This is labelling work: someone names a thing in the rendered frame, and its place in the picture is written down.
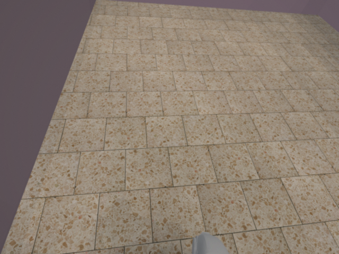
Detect right robot thigh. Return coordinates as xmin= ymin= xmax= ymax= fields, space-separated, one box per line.
xmin=192 ymin=234 xmax=229 ymax=254

